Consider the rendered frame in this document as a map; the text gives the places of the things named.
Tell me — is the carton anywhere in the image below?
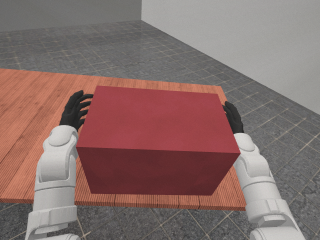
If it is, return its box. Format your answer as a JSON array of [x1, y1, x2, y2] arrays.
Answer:
[[76, 85, 241, 196]]

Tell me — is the robot right hand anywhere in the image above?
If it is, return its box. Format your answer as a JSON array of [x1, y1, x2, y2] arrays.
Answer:
[[222, 101, 244, 134]]

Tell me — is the right robot forearm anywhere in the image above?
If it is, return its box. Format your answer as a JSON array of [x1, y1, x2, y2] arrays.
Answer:
[[233, 133, 306, 240]]

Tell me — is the robot left hand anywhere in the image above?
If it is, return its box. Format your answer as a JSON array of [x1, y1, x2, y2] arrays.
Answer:
[[59, 90, 94, 132]]

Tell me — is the left robot forearm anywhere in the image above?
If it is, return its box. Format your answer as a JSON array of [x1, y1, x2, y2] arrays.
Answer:
[[25, 125, 79, 240]]

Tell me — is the table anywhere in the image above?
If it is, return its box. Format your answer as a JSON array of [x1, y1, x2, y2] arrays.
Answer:
[[0, 68, 247, 211]]

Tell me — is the robot right upper arm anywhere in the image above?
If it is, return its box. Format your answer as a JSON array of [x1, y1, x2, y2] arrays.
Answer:
[[249, 226, 304, 240]]

